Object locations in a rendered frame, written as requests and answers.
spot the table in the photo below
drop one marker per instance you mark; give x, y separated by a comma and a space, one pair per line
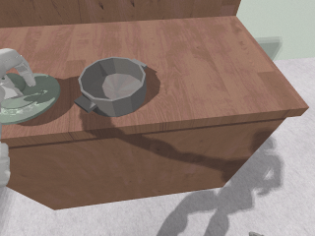
213, 97

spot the robot left upper arm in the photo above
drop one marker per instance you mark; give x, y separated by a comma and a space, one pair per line
4, 165

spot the left robot hand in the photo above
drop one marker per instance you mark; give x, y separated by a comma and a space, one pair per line
12, 59

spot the knob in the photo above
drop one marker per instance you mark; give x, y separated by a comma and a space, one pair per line
17, 80

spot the lid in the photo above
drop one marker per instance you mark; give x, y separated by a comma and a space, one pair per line
36, 100

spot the pot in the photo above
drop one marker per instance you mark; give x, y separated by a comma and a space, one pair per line
113, 86

